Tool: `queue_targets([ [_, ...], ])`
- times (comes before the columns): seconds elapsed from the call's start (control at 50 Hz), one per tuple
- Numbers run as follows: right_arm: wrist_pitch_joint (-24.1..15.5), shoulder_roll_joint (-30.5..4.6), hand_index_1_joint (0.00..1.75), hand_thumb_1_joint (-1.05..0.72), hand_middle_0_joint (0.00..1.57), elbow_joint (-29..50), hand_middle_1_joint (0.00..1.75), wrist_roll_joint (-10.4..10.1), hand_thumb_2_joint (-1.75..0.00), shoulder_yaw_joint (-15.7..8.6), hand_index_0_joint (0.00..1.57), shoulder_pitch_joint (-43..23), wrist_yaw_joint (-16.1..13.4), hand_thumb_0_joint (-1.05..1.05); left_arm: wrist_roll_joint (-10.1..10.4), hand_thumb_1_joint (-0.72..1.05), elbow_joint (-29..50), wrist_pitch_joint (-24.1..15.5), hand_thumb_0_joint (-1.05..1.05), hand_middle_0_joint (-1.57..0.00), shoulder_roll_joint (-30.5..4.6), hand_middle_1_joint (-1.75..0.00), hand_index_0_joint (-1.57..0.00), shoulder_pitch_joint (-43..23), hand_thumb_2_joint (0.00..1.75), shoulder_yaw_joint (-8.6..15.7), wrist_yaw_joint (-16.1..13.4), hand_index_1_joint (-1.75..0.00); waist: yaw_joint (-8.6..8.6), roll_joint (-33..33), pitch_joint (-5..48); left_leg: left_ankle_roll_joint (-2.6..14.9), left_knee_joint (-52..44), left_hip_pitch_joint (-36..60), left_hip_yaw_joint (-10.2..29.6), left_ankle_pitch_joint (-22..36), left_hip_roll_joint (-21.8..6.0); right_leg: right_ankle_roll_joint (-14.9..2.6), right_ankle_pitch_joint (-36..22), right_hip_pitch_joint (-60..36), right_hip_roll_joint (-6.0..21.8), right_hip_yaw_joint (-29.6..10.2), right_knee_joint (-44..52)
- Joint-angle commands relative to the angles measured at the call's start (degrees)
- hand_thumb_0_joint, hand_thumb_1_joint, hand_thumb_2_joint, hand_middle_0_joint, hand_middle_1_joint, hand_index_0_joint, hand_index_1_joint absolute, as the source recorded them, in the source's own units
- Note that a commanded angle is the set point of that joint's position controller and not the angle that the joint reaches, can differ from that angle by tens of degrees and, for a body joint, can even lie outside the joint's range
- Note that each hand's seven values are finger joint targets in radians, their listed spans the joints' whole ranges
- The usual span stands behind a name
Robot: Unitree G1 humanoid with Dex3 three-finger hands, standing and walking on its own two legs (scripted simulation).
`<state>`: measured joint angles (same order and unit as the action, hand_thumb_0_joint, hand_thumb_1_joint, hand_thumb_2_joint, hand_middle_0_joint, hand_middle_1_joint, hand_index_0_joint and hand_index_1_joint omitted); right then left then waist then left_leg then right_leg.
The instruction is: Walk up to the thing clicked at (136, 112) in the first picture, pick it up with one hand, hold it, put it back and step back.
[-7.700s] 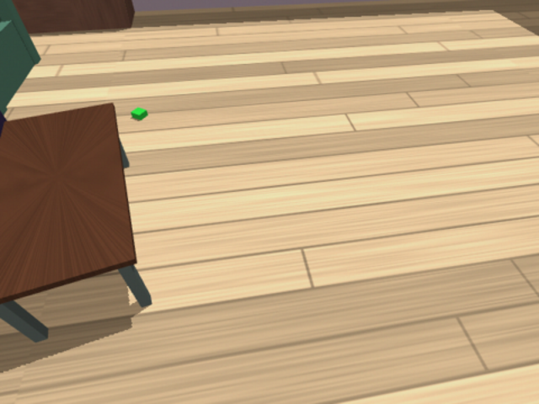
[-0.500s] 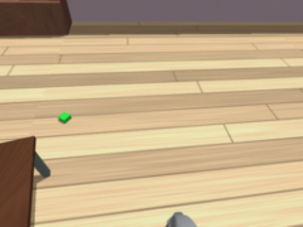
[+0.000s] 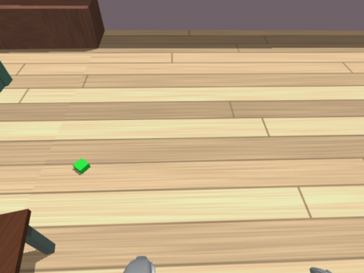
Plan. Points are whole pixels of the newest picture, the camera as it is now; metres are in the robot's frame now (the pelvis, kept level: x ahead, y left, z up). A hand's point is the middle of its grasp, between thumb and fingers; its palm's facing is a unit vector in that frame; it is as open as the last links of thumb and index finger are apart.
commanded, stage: walk up
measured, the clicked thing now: (81, 166) +0.85 +0.66 -0.75
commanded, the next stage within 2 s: none
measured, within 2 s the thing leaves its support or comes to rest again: neither
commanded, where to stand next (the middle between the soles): +0.81 -0.03 m, yaw +0 degrees
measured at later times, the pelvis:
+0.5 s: pelvis +0.25 +0.00 -0.01, yaw -2 degrees
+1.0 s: pelvis +0.44 -0.04 +0.00, yaw +2 degrees
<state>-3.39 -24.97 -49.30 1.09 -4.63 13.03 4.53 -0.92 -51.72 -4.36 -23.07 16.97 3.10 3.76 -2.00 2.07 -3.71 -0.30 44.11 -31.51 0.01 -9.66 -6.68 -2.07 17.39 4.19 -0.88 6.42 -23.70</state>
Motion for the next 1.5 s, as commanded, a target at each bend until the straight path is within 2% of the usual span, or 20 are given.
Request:
queue_targets([
  [0.0, -1.7, -8.4, 0.3, -0.9, 0.2, 4.1, 0.3, 0.0, -0.9, -2.6, 0.2, -3.5, 0.4, 0.0, 0.2, 0.9, 5.9, -2.1, 0.0, -0.2, -15.7, -0.3, -0.2, -2.6, 0.9, 4.5, -0.6, -0.3, -0.62, -6.7, -0.5, 0.48, -10.7, 10.5, -2.7, 5.3, 0.7, -8.65, -3.5, 8.7, 13.9, -7.6, 8.1],
  [0.08, -2.5, -13.0, 0.3, -0.9, 0.2, 0.2, 0.3, 1.6, -0.9, -4.6, 0.2, 10.1, -1.1, 0.0, 0.3, 0.9, 6.3, -1.1, 0.0, -0.2, -13.2, -0.3, -0.2, 0.8, 0.9, 2.8, -1.0, -0.3, 6.58, 4.8, 8.8, 4.46, -14.2, 33.0, -3.7, -2.9, 4.0, -5.42, -17.7, 13.8, 9.2, -3.2, -18.6],
  [0.12, -2.9, -19.6, 0.3, -0.9, 0.2, 1.8, 0.3, 2.0, -0.9, -6.0, 0.2, 14.9, -2.6, 0.0, 1.8, 0.9, 6.8, -0.4, 0.0, -0.2, -8.2, -0.3, -0.2, 5.9, 0.9, 1.4, -1.7, -0.3, 6.96, 16.1, 13.0, 12.58, -26.5, 46.1, 37.5, -16.2, -18.1, -0.6, 13.2, 35.4, -3.8, -4.9, -43.4],
  [0.14, -2.6, -20.2, 0.3, -0.9, 0.2, 2.1, 0.3, -0.4, -0.9, -6.4, 0.2, 12.7, -2.6, 0.0, 1.3, 0.9, 5.7, 0.2, 0.0, -0.2, -15.0, -0.3, -0.2, 3.6, 0.9, 2.8, -2.7, -0.3, 7.65, 9.2, 12.0, 16.99, -27.9, 43.8, 40.3, -15.8, -20.6, -1.71, 13.5, 36.5, 0.7, -10.5, -47.5],
  [0.22, -3.0, -12.7, 0.3, -0.9, 0.2, 3.4, 0.3, -1.7, -0.9, -2.9, 0.2, 6.9, -3.5, 0.0, 2.1, 0.9, 3.9, -0.2, 0.0, -0.2, -12.7, -0.3, -0.2, 2.9, 0.9, 2.4, -2.0, -0.3, 3.06, 3.4, 4.1, 10.57, -24.4, 28.2, 9.7, 21.6, -10.5, -0.54, 3.1, 27.9, 4.4, -13.2, -42.3],
  [0.42, -3.2, -14.1, 0.3, -0.9, 0.2, 5.5, 0.3, -1.0, -0.9, -3.2, 0.2, 4.2, -2.6, 0.0, 0.3, 0.9, 6.0, 0.4, 0.0, -0.2, -10.4, -0.3, -0.2, -5.0, 0.9, 3.1, 1.3, -0.3, 3.65, 6.9, -0.2, 11.13, -27.4, 19.6, -0.3, 3.1, -7.2, 1.66, -11.1, 19.1, 6.1, -3.8, -12.8],
  [0.48, -2.5, -14.6, 0.3, -0.9, 0.2, 6.7, 0.3, -1.0, -0.9, -3.5, 0.2, 1.0, -2.7, 0.0, 0.3, 0.9, 3.7, 0.3, 0.0, -0.2, -11.4, -0.3, -0.2, -0.6, 0.9, 3.9, 1.1, -0.3, -0.18, 4.9, 1.5, 10.46, -23.7, 13.9, 1.1, -10.3, -8.6, 0.74, -11.1, 8.8, 5.6, -2.5, -12.2],
  [0.52, -2.2, -11.0, 0.3, -0.9, 0.2, 6.7, 0.3, -0.4, -0.9, -2.2, 0.2, 2.9, -2.8, 0.0, 0.1, 0.9, 1.2, -0.6, 0.0, -0.2, -15.1, -0.3, -0.2, 6.9, 0.9, 5.9, 0.3, -0.3, -3.9, -5.6, 6.5, 7.59, -5.2, 9.4, -2.4, -6.4, -4.1, -0.22, -4.6, -5.1, 4.6, -5.1, -9.3],
  [0.54, -2.1, -6.6, 0.3, -0.9, 0.2, 6.6, 0.3, -0.8, -0.9, -0.7, 0.2, 7.3, -2.6, 0.0, -0.4, 0.9, 0.8, -1.2, 0.0, -0.2, -19.2, -0.3, -0.2, 11.4, 0.9, 7.2, -0.7, -0.3, -5.35, -20.1, 9.2, 5.17, 11.8, 3.3, -7.3, -10.8, 3.0, -1.6, 11.9, -10.2, 11.7, -17.5, 1.0],
  [0.56, -1.6, -5.7, 0.3, -0.9, 0.2, 6.1, 0.3, -1.0, -0.9, 0.1, 0.2, 9.8, -2.6, 0.0, -0.3, 0.9, 2.9, -1.9, 0.0, -0.2, -21.5, -0.3, -0.2, 10.0, 0.9, 7.1, -1.3, -0.3, -3.43, -20.5, 6.6, 2.64, 21.5, -5.2, -2.4, -19.6, 8.5, -4.85, 16.2, -9.8, 22.9, -39.3, 9.5],
  [0.58, -0.9, -11.4, 0.3, -0.9, 0.2, 5.1, 0.3, -0.9, -0.9, -1.5, 0.2, 8.0, -3.3, 0.0, 0.7, 0.9, 3.2, -1.5, 0.0, -0.2, -22.4, -0.3, -0.2, 7.6, 0.9, 6.9, -1.4, -0.3, -3.89, -15.9, 4.5, 2.12, 25.8, -5.8, 0.8, -19.3, 6.1, -8.33, 16.8, -6.0, 26.2, -45.0, 12.3],
  [0.7, 0.4, -9.6, 0.3, -0.9, 0.2, 0.3, 0.3, -1.8, -0.9, -1.4, 0.2, 10.2, -2.3, 0.0, 1.2, 0.9, 5.2, -2.2, 0.0, -0.2, -14.2, -0.3, -0.2, 0.1, 0.9, 4.4, -2.4, -0.3, 1.63, -11.0, 0.9, 1.66, 17.6, 2.5, 5.0, -4.7, 3.8, -4.26, -12.4, 5.5, 14.0, -14.4, 9.5],
  [0.86, 0.9, -9.0, 0.3, -0.9, 0.2, 3.7, 0.3, -0.2, -0.9, -1.9, 0.2, 1.1, -0.6, 0.0, 0.1, 0.9, 7.4, -2.4, 0.0, -0.2, -15.3, -0.3, -0.2, 1.0, 0.9, 5.3, -2.6, -0.3, -0.26, -9.0, -3.3, -0.22, 0.5, -2.4, 5.3, 0.4, 2.3, -7.81, 1.8, 3.4, 16.8, -10.9, 13.5],
  [0.96, -0.2, -8.4, 0.3, -0.9, 0.2, 4.9, 0.3, 0.2, -0.9, -1.7, 0.2, -3.2, -0.1, 0.0, 0.1, 0.9, 7.4, -1.9, 0.0, -0.2, -15.5, -0.3, -0.2, 2.5, 0.9, 5.2, -2.5, -0.3, -1.24, -8.0, -1.6, 1.62, -9.0, 4.4, -0.2, 0.1, 1.2, -8.86, -10.9, 1.8, 18.2, -8.6, 7.0],
  [1.04, -1.3, -11.4, 0.3, -0.9, 0.2, 1.1, 0.3, 0.7, -0.9, -3.2, 0.2, 9.7, -1.2, 0.0, 0.3, 0.9, 7.5, -1.0, 0.0, -0.2, -13.2, -0.3, -0.2, 3.3, 0.9, 3.6, -2.5, -0.3, 5.42, 2.3, 5.9, 4.78, -15.5, 28.2, -2.3, -0.4, 5.5, -5.25, -19.6, 9.1, 11.5, -2.2, -16.3],
  [1.08, -1.8, -18.2, 0.3, -0.9, 0.2, 2.4, 0.3, 1.2, -0.9, -5.1, 0.2, 14.7, -2.8, 0.0, 1.2, 0.9, 7.8, -0.4, 0.0, -0.2, -6.7, -0.3, -0.2, 7.9, 0.9, 1.8, -2.4, -0.3, 6.01, 17.7, 8.8, 12.27, -23.7, 42.0, 33.5, -14.6, -13.4, -0.16, 13.8, 32.5, -1.7, -2.3, -41.3],
  [1.1, -1.7, -19.2, 0.3, -0.9, 0.2, 3.3, 0.3, -0.9, -0.9, -5.3, 0.2, 13.0, -2.8, 0.0, 1.0, 0.9, 6.9, 0.3, 0.0, -0.2, -13.2, -0.3, -0.2, 7.0, 0.9, 3.1, -3.2, -0.3, 6.4, 10.2, 8.8, 17.63, -28.4, 38.6, 41.5, -18.5, -18.1, -1.17, 15.5, 33.3, 1.1, -7.3, -45.8],
  [1.2, -2.3, -12.5, 0.3, -0.9, 0.2, 4.4, 0.3, -1.6, -0.9, -2.5, 0.2, 6.3, -3.4, 0.0, 1.5, 0.9, 4.0, 1.0, 0.0, -0.2, -12.0, -0.3, -0.2, 7.1, 0.9, 2.6, -2.0, -0.3, 2.19, 4.6, -0.6, 10.81, -28.1, 19.9, 11.5, 3.4, -8.1, -0.2, 1.8, 25.1, 5.7, -11.3, -38.8],
  [1.38, -2.2, -14.5, 0.3, -0.9, 0.2, 6.2, 0.3, -0.6, -0.9, -3.4, 0.2, 5.7, -2.6, 0.0, 0.3, 0.9, 5.6, 0.6, 0.0, -0.2, -11.1, -0.3, -0.2, -1.5, 0.9, 3.2, -0.1, -0.3, 4.19, 7.6, -2.6, 13.28, -32.1, 17.9, 8.0, -15.5, -7.8, 2.22, -5.4, 23.9, 7.1, -5.5, -17.2],
  [1.48, -1.1, -13.9, 0.3, -0.9, 0.2, 7.5, 0.3, -0.7, -0.9, -2.9, 0.2, 2.1, -2.3, 0.0, 0.2, 0.9, 2.9, -0.7, 0.0, -0.2, -10.8, -0.3, -0.2, 2.8, 0.9, 3.5, -0.5, -0.3, 0.37, 3.7, -0.5, 11.22, -23.6, 13.3, 5.4, -14.7, -7.0, 1.24, -9.0, 10.7, 4.6, -3.4, -8.2],
])
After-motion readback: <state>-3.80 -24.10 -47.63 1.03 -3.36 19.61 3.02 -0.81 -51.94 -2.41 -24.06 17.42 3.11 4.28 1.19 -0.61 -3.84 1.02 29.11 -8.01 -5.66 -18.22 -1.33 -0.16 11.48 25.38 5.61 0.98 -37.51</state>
